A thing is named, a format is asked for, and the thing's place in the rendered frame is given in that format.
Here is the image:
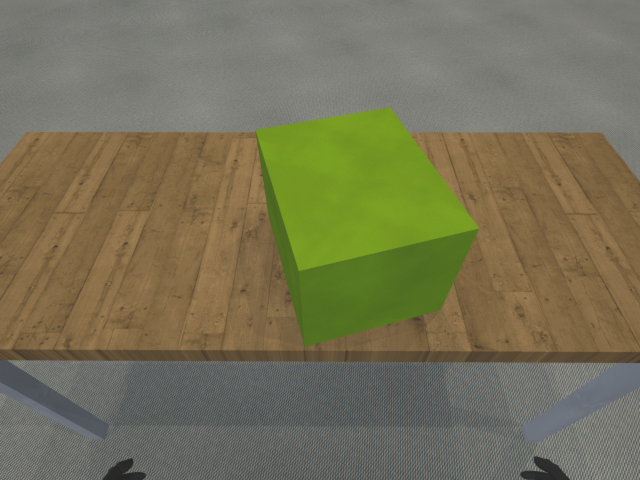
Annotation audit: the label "robot right hand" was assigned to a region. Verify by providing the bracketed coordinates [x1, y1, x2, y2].
[521, 456, 570, 480]

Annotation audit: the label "carton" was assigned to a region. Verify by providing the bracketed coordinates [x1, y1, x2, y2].
[255, 108, 479, 347]

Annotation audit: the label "robot left hand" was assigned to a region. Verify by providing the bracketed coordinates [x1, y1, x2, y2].
[103, 458, 146, 480]

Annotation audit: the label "table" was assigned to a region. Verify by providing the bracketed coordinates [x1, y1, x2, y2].
[0, 132, 640, 442]

